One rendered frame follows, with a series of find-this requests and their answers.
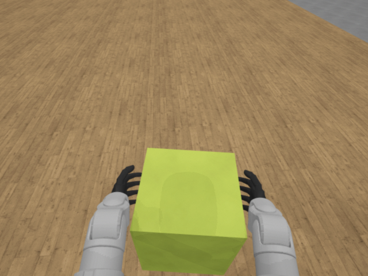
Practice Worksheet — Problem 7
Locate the robot right forearm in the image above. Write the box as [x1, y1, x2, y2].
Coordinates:
[248, 198, 299, 276]

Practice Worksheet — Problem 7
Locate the robot right hand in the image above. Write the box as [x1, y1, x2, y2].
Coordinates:
[238, 170, 266, 212]

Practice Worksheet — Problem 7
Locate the robot left forearm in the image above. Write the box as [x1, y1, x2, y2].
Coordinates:
[74, 192, 129, 276]

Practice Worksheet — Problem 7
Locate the carton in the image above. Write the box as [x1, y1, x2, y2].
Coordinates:
[130, 148, 247, 275]

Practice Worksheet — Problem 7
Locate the robot left hand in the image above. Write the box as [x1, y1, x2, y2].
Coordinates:
[112, 165, 142, 205]

